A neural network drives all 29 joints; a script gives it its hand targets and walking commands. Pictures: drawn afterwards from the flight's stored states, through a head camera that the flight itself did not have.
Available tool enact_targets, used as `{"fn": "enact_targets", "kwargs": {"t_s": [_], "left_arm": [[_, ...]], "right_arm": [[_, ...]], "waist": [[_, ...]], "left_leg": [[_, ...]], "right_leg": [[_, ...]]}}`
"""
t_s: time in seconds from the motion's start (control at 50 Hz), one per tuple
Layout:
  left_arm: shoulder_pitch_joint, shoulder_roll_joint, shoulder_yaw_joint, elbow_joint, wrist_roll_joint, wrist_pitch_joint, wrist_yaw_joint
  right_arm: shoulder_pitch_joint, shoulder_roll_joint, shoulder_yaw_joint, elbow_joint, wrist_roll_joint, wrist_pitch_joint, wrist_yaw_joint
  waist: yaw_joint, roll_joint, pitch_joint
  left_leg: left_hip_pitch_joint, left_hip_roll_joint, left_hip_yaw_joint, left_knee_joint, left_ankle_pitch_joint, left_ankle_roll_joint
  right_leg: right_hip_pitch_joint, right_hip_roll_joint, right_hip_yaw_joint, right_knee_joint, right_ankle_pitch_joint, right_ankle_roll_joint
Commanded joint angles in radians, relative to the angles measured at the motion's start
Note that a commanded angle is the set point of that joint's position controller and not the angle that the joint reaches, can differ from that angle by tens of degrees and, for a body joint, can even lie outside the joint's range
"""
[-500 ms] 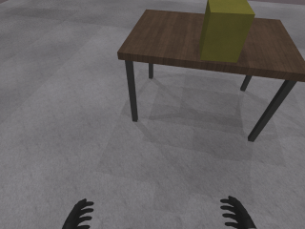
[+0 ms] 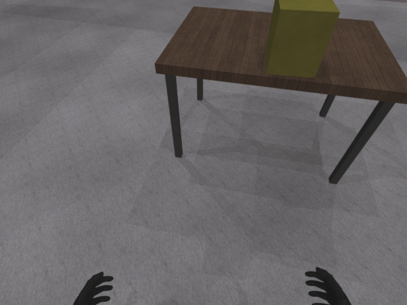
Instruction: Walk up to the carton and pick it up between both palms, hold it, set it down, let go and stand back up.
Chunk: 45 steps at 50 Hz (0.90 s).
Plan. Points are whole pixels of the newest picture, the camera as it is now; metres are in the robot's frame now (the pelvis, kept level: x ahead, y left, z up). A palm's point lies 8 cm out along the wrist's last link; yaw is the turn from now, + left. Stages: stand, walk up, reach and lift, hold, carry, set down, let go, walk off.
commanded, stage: stand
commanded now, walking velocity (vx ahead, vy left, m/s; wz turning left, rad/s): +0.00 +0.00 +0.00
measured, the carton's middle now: (296, 34) +1.08 -0.38 +0.03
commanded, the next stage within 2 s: walk up in 1.34 s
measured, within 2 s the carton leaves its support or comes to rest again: neither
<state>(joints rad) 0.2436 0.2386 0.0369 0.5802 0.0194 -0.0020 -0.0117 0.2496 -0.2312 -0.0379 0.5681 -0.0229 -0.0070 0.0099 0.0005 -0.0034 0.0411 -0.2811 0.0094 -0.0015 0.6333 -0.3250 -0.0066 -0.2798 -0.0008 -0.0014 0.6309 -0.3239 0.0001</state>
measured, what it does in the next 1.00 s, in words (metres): stands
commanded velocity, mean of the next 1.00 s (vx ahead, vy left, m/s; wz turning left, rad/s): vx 0.00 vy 0.00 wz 0.00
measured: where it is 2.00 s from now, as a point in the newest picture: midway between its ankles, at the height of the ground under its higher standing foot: outside the picture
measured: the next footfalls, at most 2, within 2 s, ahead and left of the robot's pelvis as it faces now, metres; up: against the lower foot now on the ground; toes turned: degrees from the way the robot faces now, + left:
right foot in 1.86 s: +0.14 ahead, -0.24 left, +0.00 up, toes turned -12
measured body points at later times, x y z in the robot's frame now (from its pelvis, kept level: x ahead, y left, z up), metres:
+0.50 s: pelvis -0.01 +0.00 +0.00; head +0.00 +0.00 +0.45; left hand +0.13 +0.25 -0.09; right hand +0.13 -0.26 -0.09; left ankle +0.01 +0.12 -0.73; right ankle +0.01 -0.12 -0.73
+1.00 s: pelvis -0.01 +0.00 +0.00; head +0.00 +0.00 +0.45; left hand +0.13 +0.25 -0.09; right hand +0.12 -0.26 -0.09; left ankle +0.01 +0.12 -0.73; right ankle +0.01 -0.12 -0.73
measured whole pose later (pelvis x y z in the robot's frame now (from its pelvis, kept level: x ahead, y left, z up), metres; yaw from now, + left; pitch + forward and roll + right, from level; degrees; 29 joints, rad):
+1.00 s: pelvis -0.01 +0.00 +0.00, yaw +0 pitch -2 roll +0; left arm 0.27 0.25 0.02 0.62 0.01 -0.01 -0.01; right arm 0.28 -0.25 -0.03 0.62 -0.02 -0.01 0.01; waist 0.00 0.00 0.04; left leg -0.27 0.01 0.00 0.59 -0.29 -0.01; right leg -0.27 0.00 0.00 0.59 -0.29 0.00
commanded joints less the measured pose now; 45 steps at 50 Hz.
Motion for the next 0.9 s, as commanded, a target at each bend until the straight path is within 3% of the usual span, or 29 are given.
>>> {"fn": "enact_targets", "kwargs": {"t_s": [0.0, 0.3, 0.78, 0.88], "left_arm": [[-0.019, 0.11, 0.034, -0.096, -0.001, -0.022, 0.003], [-0.008, 0.119, 0.031, -0.085, -0.003, -0.025, 0.004], [0.013, 0.129, 0.023, -0.065, -0.007, -0.023, 0.008], [0.012, 0.133, 0.023, -0.06, -0.004, -0.025, 0.006]], "right_arm": [[-0.02, -0.118, -0.035, -0.091, 0.002, -0.022, -0.004], [0.0, -0.121, -0.034, -0.07, 0.003, -0.023, -0.005], [0.019, -0.133, -0.028, -0.04, 0.007, -0.02, -0.007], [0.016, -0.135, -0.026, -0.041, 0.007, -0.02, -0.007]], "waist": [[0.002, 0.015, -0.049], [-0.003, -0.002, -0.045], [-0.001, -0.003, -0.043], [0.0, 0.016, -0.05]], "left_leg": [[0.002, 0.07, -0.086, -0.122, 0.12, 0.041], [0.011, 0.07, -0.083, -0.134, 0.085, 0.039], [0.019, 0.077, -0.084, -0.145, 0.115, 0.039], [0.023, 0.073, -0.078, -0.143, 0.12, 0.037]], "right_leg": [[0.008, -0.075, 0.088, -0.119, 0.121, -0.038], [-0.007, -0.082, 0.101, -0.148, 0.081, -0.042], [0.005, -0.085, 0.103, -0.155, 0.124, -0.042], [0.007, -0.085, 0.101, -0.153, 0.123, -0.038]]}}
